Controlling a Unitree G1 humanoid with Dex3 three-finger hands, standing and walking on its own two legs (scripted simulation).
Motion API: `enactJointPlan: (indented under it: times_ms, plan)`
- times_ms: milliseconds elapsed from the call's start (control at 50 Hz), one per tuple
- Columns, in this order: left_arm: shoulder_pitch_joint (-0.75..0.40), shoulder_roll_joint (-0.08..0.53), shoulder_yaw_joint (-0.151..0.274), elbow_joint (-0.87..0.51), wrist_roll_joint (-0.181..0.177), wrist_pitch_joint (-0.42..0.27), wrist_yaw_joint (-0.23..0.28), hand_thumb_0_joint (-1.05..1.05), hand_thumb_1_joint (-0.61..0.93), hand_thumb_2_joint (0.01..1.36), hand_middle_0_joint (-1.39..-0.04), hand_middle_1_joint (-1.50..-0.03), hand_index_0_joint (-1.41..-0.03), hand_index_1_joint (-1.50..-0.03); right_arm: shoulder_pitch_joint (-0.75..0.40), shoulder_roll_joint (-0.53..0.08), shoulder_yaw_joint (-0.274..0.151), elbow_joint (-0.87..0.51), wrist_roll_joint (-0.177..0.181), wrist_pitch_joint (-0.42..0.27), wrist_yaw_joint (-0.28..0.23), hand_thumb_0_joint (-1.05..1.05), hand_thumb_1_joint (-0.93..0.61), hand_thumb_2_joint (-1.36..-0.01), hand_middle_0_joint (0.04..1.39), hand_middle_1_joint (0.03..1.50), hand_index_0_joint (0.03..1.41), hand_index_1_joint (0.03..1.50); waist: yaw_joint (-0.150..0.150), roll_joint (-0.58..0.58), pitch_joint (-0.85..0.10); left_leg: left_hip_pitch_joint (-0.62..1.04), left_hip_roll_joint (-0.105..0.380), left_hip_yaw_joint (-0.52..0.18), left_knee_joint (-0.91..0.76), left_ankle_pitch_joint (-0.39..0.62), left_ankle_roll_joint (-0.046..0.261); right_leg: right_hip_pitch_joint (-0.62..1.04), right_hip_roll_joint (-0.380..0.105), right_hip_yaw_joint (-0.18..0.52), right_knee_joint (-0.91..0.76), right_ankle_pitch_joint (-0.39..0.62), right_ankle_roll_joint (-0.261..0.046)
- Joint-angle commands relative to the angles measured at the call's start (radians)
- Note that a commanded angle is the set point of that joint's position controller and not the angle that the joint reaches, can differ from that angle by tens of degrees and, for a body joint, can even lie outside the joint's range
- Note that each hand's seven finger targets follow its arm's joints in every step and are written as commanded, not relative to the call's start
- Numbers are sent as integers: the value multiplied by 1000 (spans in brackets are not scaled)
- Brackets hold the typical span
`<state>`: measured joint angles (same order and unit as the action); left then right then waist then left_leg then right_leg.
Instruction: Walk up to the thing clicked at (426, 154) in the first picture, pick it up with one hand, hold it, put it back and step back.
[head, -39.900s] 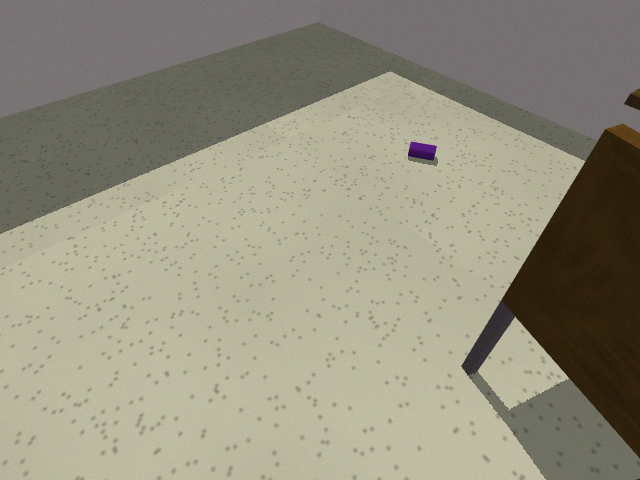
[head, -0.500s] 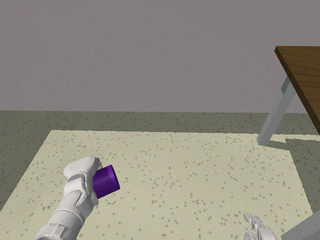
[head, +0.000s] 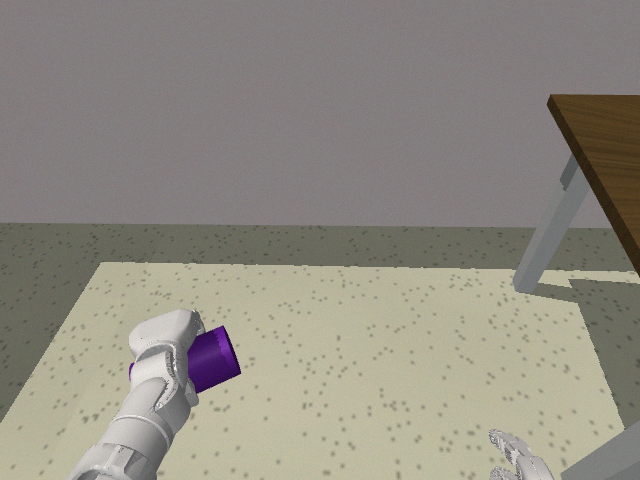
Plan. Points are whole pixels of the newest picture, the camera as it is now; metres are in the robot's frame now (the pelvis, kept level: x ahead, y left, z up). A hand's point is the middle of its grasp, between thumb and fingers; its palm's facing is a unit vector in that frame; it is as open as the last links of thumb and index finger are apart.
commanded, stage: crouch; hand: left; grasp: from above
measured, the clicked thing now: (187, 368) +0.31 +0.23 -0.06
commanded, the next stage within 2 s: lower in 1.98 s
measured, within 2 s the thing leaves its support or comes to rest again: neither
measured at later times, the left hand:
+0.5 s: hand (197, 400) +0.30 +0.24 -0.16, palm faces -0.47 -0.09 -0.88, open 10.6 cm
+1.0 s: hand (234, 410) +0.38 +0.24 -0.41, palm faces -0.45 -0.13 -0.89, open 10.5 cm
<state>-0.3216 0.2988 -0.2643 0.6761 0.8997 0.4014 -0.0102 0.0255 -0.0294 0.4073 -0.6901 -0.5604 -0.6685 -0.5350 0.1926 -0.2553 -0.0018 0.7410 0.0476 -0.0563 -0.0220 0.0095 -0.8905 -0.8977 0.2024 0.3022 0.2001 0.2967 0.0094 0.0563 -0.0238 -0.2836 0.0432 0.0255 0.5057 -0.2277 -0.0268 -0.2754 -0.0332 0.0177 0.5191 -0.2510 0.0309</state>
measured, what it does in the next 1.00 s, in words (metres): lowers itself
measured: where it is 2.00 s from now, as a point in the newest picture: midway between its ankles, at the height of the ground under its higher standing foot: outside the picture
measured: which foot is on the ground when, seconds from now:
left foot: down 0.00-1.00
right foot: down 0.00-1.00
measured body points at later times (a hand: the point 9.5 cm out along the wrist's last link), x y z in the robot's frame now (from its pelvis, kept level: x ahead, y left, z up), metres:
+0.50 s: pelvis -0.02 +0.00 -0.05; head +0.07 +0.02 +0.39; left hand +0.32 +0.24 -0.11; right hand +0.08 -0.27 -0.17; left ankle +0.02 +0.14 -0.74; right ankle +0.01 -0.14 -0.74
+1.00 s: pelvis -0.06 +0.01 -0.26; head +0.15 +0.02 +0.14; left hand +0.40 +0.25 -0.36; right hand -0.02 -0.24 -0.40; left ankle +0.02 +0.14 -0.74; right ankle +0.01 -0.14 -0.74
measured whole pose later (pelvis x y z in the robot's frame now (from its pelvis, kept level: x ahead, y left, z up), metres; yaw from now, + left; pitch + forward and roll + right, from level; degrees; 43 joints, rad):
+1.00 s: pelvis -0.06 +0.01 -0.26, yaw -2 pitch +36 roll -4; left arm -0.84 0.46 0.07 1.38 1.02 0.13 0.40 0.01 0.03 0.34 -0.71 -0.47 -0.68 -0.45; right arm 0.20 -0.21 0.00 0.79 -0.07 -0.09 0.06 0.00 -0.87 -0.89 0.21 0.30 0.20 0.30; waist -0.18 0.07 -0.19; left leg -1.83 0.05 -0.07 1.81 -0.62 -0.02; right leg -1.78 0.00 0.01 1.78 -0.63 0.05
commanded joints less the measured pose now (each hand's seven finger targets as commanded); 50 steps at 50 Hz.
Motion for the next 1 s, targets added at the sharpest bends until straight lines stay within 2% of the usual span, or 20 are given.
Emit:
enactJointPlan:
  times_ms: [0,140,180,220,300,320,380,460,480,500,560,580,600,660,720,760,780,800,860,980]
  plan:
    - [-382,195,79,-191,35,2,50,0,799,764,-1059,-773,-1097,-733,-102,-115,-39,-144,3,-48,-5,0,-862,-888,201,300,202,300,-3,-44,-230,109,-49,18,-58,149,31,50,54,-32,-84,137,-26]
    - [-346,160,64,-88,35,-45,59,0,857,808,-1096,-828,-1137,-786,-74,-116,-43,-144,1,-47,0,0,-867,-890,201,300,201,300,-22,-91,-168,64,-52,19,-50,107,35,2,49,-31,-85,101,-24]
    - [-367,168,76,-43,49,-68,85,0,850,855,-1108,-825,-1138,-794,-52,-119,-49,-134,-2,-47,2,0,-866,-890,201,300,201,300,-31,-93,-165,47,-52,20,-38,96,33,-21,50,-30,-74,91,-26]
    - [-371,171,87,22,65,-89,134,0,859,816,-1104,-829,-1142,-789,-29,-122,-52,-119,-8,-45,9,0,-868,-890,201,300,201,300,-39,-100,-159,18,-53,20,-15,82,32,-41,49,-31,-57,80,-27]
    - [-465,189,124,95,93,-138,250,0,807,756,-1063,-801,-1107,-756,14,-132,-70,-82,-21,-38,24,0,-868,-888,201,300,200,300,-75,-77,-224,-52,-49,23,90,86,27,-122,43,-22,36,100,-27]
    - [-497,200,136,97,102,-152,278,0,797,748,-1052,-796,-1096,-751,25,-133,-77,-68,-25,-36,24,0,-866,-888,201,300,200,300,-73,-64,-260,-73,-47,23,125,90,22,-149,44,-24,72,102,-29]
    - [-528,145,125,205,123,-189,338,0,762,719,-1026,-795,-1075,-744,55,-136,-82,-37,-40,-31,30,0,-873,-888,200,299,200,299,-108,-19,-329,-182,-33,19,269,72,9,-312,45,-23,214,90,-37]
    - [-612,211,183,312,152,-243,421,0,719,695,-997,-756,-1043,-708,87,-144,-95,-45,-59,-24,35,0,-870,-886,201,299,201,299,-106,26,-411,-416,-30,7,467,-21,1,-536,48,-35,422,8,-47]
    - [-667,233,199,275,157,-251,443,0,721,670,-989,-754,-1040,-701,96,-144,-97,-47,-62,-23,36,0,-868,-886,201,299,201,299,-103,72,-491,-424,-28,10,502,-32,0,-568,49,-36,460,0,-51]
    - [-681,193,185,337,151,-243,461,0,726,649,-993,-749,-1046,-693,108,-146,-96,-44,-65,-22,38,0,-871,-886,201,299,201,299,-131,69,-501,-456,-23,4,536,-44,-1,-630,50,-40,496,-11,-51]
    - [-719,223,214,489,141,-224,518,0,668,630,-959,-703,-1004,-656,135,-162,-99,-27,-73,-33,38,0,-863,-884,201,299,201,299,-146,29,-514,-617,-17,-12,642,-74,9,-772,62,-62,602,-41,-56]
    - [-718,223,219,521,129,-221,529,0,629,658,-942,-700,-979,-661,139,-161,-98,-26,-77,-39,41,0,-861,-883,201,299,201,299,-153,24,-537,-671,-14,-21,680,-90,10,-824,63,-64,647,-57,-58]
    - [-731,253,241,520,119,-218,538,0,603,656,-932,-681,-965,-648,145,-162,-97,-26,-82,-43,43,0,-860,-883,201,299,201,299,-141,40,-597,-714,-17,-22,716,-92,10,-836,62,-64,689,-66,-59]
    - [-778,284,273,499,77,-200,546,0,609,652,-952,-660,-979,-632,147,-166,-99,-25,-93,-52,54,0,-860,-883,201,299,201,299,-133,85,-762,-753,-18,-27,804,-73,14,-865,61,-70,784,-57,-64]
    - [-821,298,292,530,65,-183,530,0,648,655,-990,-648,-1014,-623,149,-169,-101,-5,-103,-57,60,0,-861,-884,201,299,201,299,-150,119,-785,-808,-13,-41,869,-61,14,-954,61,-81,865,-48,-67]
    - [-845,360,324,533,73,-186,517,0,630,677,-985,-648,-1004,-627,156,-169,-98,-1,-106,-56,62,0,-863,-885,201,299,200,299,-154,108,-799,-887,-12,-41,920,-91,20,-983,63,-85,909,-61,-67]
    - [-839,376,330,539,80,-189,509,0,615,677,-973,-644,-993,-623,149,-169,-96,-2,-107,-56,62,0,-862,-885,201,299,200,299,-157,114,-794,-923,-13,-44,940,-127,20,-1017,62,-85,932,-89,-68]
    - [-840,353,322,553,83,-194,498,0,620,661,-978,-634,-1000,-611,150,-164,-91,-2,-110,-56,64,0,-864,-885,201,299,200,299,-176,113,-765,-959,-14,-48,964,-165,23,-1064,58,-86,948,-121,-67]
    - [-822,426,346,577,114,-226,474,0,617,582,-963,-597,-996,-563,135,-161,-82,-9,-113,-56,63,0,-862,-883,201,299,201,299,-178,75,-737,-1080,-21,-55,1022,-285,35,-1144,58,-92,992,-241,-65]
    - [-918,494,368,504,153,-307,464,0,572,544,-936,-577,-973,-539,147,-166,-66,-14,-127,-64,69,0,-869,-887,201,299,201,299,-208,94,-814,-1183,-24,-38,1182,-301,45,-1217,56,-89,1095,-248,-55]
